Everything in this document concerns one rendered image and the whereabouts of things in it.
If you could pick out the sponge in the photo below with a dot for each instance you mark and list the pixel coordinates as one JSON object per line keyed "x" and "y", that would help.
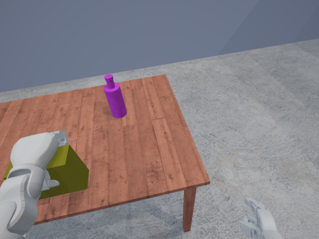
{"x": 68, "y": 169}

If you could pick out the robot left hand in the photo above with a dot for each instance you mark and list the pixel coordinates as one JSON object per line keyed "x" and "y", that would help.
{"x": 38, "y": 150}

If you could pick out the robot right hand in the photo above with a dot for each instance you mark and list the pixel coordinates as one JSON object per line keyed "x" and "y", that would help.
{"x": 253, "y": 227}

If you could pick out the robot left forearm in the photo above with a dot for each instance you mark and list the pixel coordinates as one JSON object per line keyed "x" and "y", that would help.
{"x": 19, "y": 194}

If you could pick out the table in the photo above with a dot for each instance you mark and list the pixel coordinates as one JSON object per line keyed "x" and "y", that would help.
{"x": 147, "y": 153}

